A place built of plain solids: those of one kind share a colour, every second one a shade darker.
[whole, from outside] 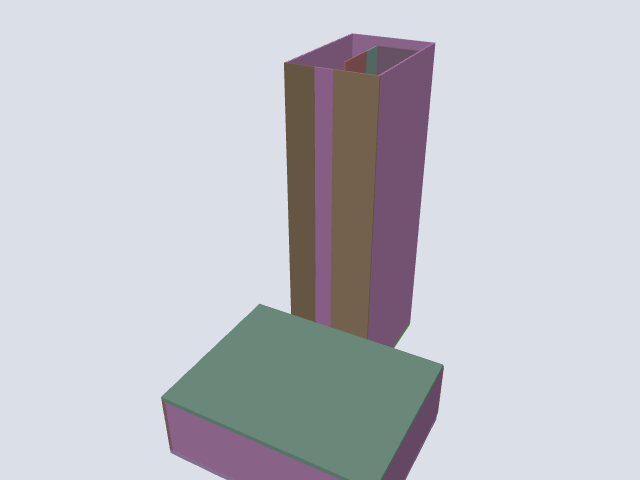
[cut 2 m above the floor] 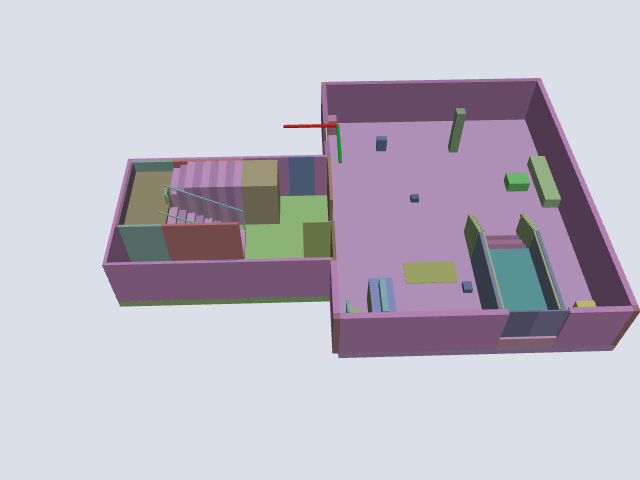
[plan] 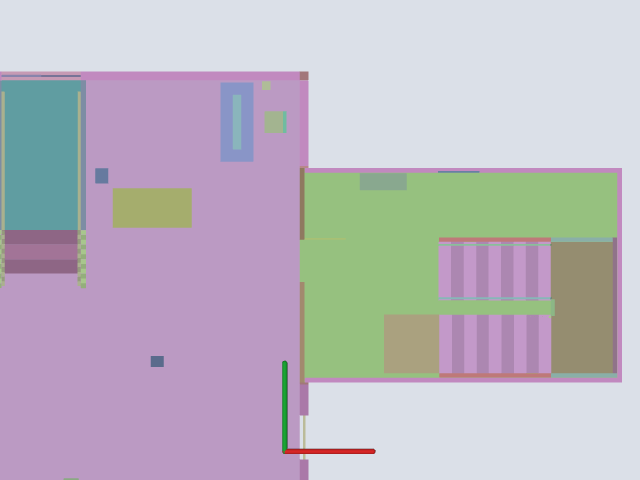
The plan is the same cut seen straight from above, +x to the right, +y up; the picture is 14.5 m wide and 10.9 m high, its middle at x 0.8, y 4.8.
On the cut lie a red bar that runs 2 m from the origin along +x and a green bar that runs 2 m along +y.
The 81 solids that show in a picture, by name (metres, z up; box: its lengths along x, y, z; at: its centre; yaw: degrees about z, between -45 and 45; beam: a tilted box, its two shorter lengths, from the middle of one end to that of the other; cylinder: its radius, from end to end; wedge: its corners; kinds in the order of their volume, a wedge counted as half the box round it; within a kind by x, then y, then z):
{
 "wall_1": {"box": [0.2, 11.05, 3.4], "at": [-8.41, 2.9, 1.7]},
 "wall_2": {"box": [1.88, 0.2, 3.4], "at": [-7.37, 8.53, 1.7]},
 "wall_3": {"box": [8.65, 0.2, 3.4], "at": [-3.98, -2.72, 1.7]},
 "wall_4": {"box": [4.97, 0.2, 3.4], "at": [-2.15, 8.53, 1.7]},
 "wall_5": {"box": [0.2, 2.44, 3.4], "at": [0.44, -1.4, 1.7]},
 "wall_6": {"box": [0.2, 0.71, 3.4], "at": [0.44, 1.17, 1.7]},
 "wall_7": {"box": [0.2, 1.95, 3.4], "at": [0.44, 7.45, 1.7]},
 "wall_8": {"box": [7.1, 0.11, 18.24], "at": [4.0, 1.62, 9.12]},
 "wall_9": {"box": [7.1, 0.11, 18.24], "at": [4.0, 6.38, 9.12]},
 "wall_10": {"box": [0.11, 4.87, 18.24], "at": [7.6, 4.0, 9.12]},
 "lobby_floor_slab_1": {"box": [8.85, 11.45, 0.3], "at": [-4.08, 2.9, -0.15]},
 "lobby_ceiling_slab_1": {"box": [8.85, 11.45, 0.25], "at": [-4.08, 2.9, 3.52]},
 "landing_slab_1": {"box": [1.26, 1.33, 3.07], "at": [2.88, 2.44, 1.54]},
 "landing_slab_2": {"box": [1.41, 2.99, 1.54], "at": [6.74, 3.27, 0.77]},
 "tread_slab_1": {"box": [0.29, 1.33, 0.15], "at": [3.64, 4.09, 0.08]},
 "tread_slab_2": {"box": [0.29, 1.33, 2.92], "at": [3.65, 2.44, 1.46]},
 "tread_slab_3": {"box": [0.29, 1.33, 0.31], "at": [3.92, 4.09, 0.15]},
 "tread_slab_4": {"box": [0.29, 1.33, 2.77], "at": [3.93, 2.44, 1.38]},
 "tread_slab_5": {"box": [0.29, 1.33, 0.46], "at": [4.21, 4.09, 0.23]},
 "tread_slab_6": {"box": [0.29, 1.33, 2.61], "at": [4.22, 2.44, 1.31]},
 "tread_slab_7": {"box": [0.29, 1.33, 0.61], "at": [4.49, 4.09, 0.31]},
 "tread_slab_8": {"box": [0.29, 1.33, 2.46], "at": [4.5, 2.44, 1.23]},
 "tread_slab_9": {"box": [0.29, 1.33, 0.77], "at": [4.77, 4.09, 0.38]},
 "tread_slab_10": {"box": [0.29, 1.33, 2.31], "at": [4.78, 2.44, 1.15]},
 "tread_slab_11": {"box": [0.29, 1.33, 0.92], "at": [5.05, 4.09, 0.46]},
 "tread_slab_12": {"box": [0.29, 1.33, 2.15], "at": [5.06, 2.44, 1.08]},
 "tread_slab_13": {"box": [0.29, 1.33, 1.07], "at": [5.33, 4.09, 0.54]},
 "tread_slab_14": {"box": [0.29, 1.33, 2.0], "at": [5.34, 2.44, 1.0]},
 "tread_slab_15": {"box": [0.29, 1.33, 1.84], "at": [5.62, 2.44, 0.92]},
 "tread_slab_16": {"box": [0.29, 1.33, 1.23], "at": [5.62, 4.09, 0.61]},
 "tread_slab_17": {"box": [0.29, 1.33, 1.38], "at": [5.9, 4.09, 0.69]},
 "tread_slab_18": {"box": [0.29, 1.33, 1.69], "at": [5.91, 2.44, 0.85]},
 "floor_slab_1": {"box": [7.32, 4.87, 0.3], "at": [4.0, 4.0, -0.15]},
 "wall_wall_1": {"box": [2.55, 0.1, 17.76], "at": [4.77, 4.81, 8.88]},
 "wall_wall_2": {"box": [2.54, 0.1, 17.76], "at": [4.78, 1.73, 8.88]},
 "wall_cheek_1": {"box": [0.11, 2.28, 18.24], "at": [0.4, 2.71, 9.12]},
 "wall_cheek_2": {"box": [0.11, 1.63, 18.24], "at": [0.4, 5.62, 9.12]},
 "wall_land_far_wall_1": {"box": [0.1, 3.09, 17.76], "at": [7.5, 3.32, 8.88]},
 "wall_land_wall_1": {"box": [1.4, 0.1, 17.76], "at": [6.75, 4.81, 8.88]},
 "wall_land_wall_2": {"box": [1.5, 0.1, 17.76], "at": [6.8, 1.73, 8.88]},
 "lobby_podium_slab_1": {"box": [1.8, 3.4, 0.6], "at": [-5.53, 6.73, 0.3]},
 "wall_head_1": {"box": [0.11, 0.96, 16.18], "at": [0.4, 4.33, 10.15]},
 "lobby_desk_body_1": {"box": [0.75, 1.8, 1.15], "at": [-1.08, 7.48, 0.57]},
 "lobby_podium_wall_panel_1": {"box": [0.12, 3.4, 1.55], "at": [-6.49, 6.73, 0.77]},
 "lobby_podium_wall_panel_2": {"box": [0.12, 3.4, 1.55], "at": [-4.57, 6.73, 0.77]},
 "lobby_seats_seat_1": {"box": [0.6, 2.4, 0.45], "at": [-8.01, 1.39, 0.22]},
 "lobby_podium_step_tread_1": {"box": [1.8, 0.33, 0.15], "at": [-5.53, 4.2, 0.07]},
 "lobby_podium_step_tread_2": {"box": [1.8, 0.33, 0.3], "at": [-5.53, 4.53, 0.15]},
 "lobby_podium_step_tread_3": {"box": [1.8, 0.33, 0.45], "at": [-5.53, 4.86, 0.22]},
 "lobby_column_shaft_1": {"box": [0.35, 0.35, 3.4], "at": [-4.85, -0.78, 1.7]},
 "wallpost_1": {"box": [0.2, 0.2, 3.4], "at": [-8.41, 8.53, 1.7]},
 "wallpost_2": {"box": [0.2, 0.2, 3.4], "at": [0.44, -2.72, 1.7]},
 "wallpost_3": {"box": [0.2, 0.2, 3.4], "at": [0.44, 8.53, 1.7]},
 "wall_sill_lobby_entrance_1": {"box": [1.8, 0.2, 0.6], "at": [-5.53, 8.53, 0.3]},
 "lobby_table_top_1": {"box": [0.8, 0.6, 0.42], "at": [-6.96, 1.39, 0.21]},
 "lobby_entrance_leaf_1": {"box": [0.9, 0.05, 2.1], "at": [-5.98, 8.53, 1.65]},
 "lobby_entrance_leaf_2": {"box": [0.9, 0.05, 2.1], "at": [-5.08, 8.53, 1.65]},
 "door_leaf_1": {"box": [0.95, 0.045, 2.04], "at": [1.4, 1.65, 1.02]},
 "door_leaf_2": {"box": [0.95, 0.045, 2.04], "at": [3.95, 6.35, 1.02]},
 "lobby_planter_plant_1": {"box": [0.58, 0.58, 0.5], "at": [-7.36, 8.03, 1.05]},
 "lobby_lift_leaf_1": {"box": [0.06, 1.0, 2.1], "at": [0.44, 0.32, 1.05]},
 "lobby_bin_body_1": {"box": [0.4, 0.4, 0.75], "at": [0.12, -2.05, 0.37]},
 "lobby_desk_chair_seat_1": {"box": [0.5, 0.5, 0.48], "at": [-0.21, 7.48, 0.24]},
 "lobby_runner_top_1": {"box": [1.8, 0.9, 0.07], "at": [-3.01, 5.53, -0.02]},
 "lobby_left_box_1": {"box": [0.3, 0.35, 0.2], "at": [-4.16, 6.26, 0.1]},
 "lobby_left_box_2": {"box": [0.3, 0.25, 0.2], "at": [-2.9, 2.04, 0.1]},
 "lobby_left_box_3": {"box": [0.4, 0.25, 0.6], "at": [-1.88, -0.9, 0.3]},
 "door_front_leaf_open_1": {"box": [0.94, 0.045, 2.05], "at": [0.92, 4.83, 1.03]},
 "lobby_desk_screen_1": {"box": [0.19, 1.24, 0.35], "at": [-1.08, 7.48, 1.36]},
 "lobby_podium_wall_rake_1": {"box": [0.12, 0.11, 1.38], "at": [-4.57, 4.64, 0.69]},
 "lobby_podium_wall_rake_2": {"box": [0.12, 0.11, 1.48], "at": [-4.57, 4.86, 0.74]},
 "lobby_podium_wall_rake_3": {"box": [0.12, 0.11, 1.53], "at": [-4.57, 4.97, 0.76]},
 "lobby_desk_counter_1": {"box": [0.75, 1.8, 0.04], "at": [-1.08, 7.48, 1.17]},
 "guard_panel_1": {"box": [0.09, 0.38, 1.07], "at": [6.08, 3.27, 2.07]},
 "lobby_podium_rail_seg_1": {"box": [0.08, 3.15, 0.06], "at": [-6.39, 6.6, 1.5]},
 "lobby_podium_rail_seg_2": {"box": [0.08, 3.15, 0.06], "at": [-4.67, 6.6, 1.5]},
 "lobby_extinguisher_body_1": {"box": [0.2, 0.2, 0.6], "at": [-0.42, 8.31, 0.3]},
 "lobby_desk_chair_back_1": {"box": [0.08, 0.5, 0.47], "at": [0.0, 7.48, 0.71]},
 "furn_bench_top_1": {"box": [1.07, 0.39, 0.038], "at": [2.24, 6.12, 0.42]},
 "rail_top_1": {"beam": [0.049, 0.049], "from": [3.5, 3.48, 1.12], "to": [6.05, 3.48, 2.51]},
 "handrail_rail_1": {"beam": [0.045, 0.045], "from": [3.5, 4.69, 1.12], "to": [6.05, 4.69, 2.51]}
}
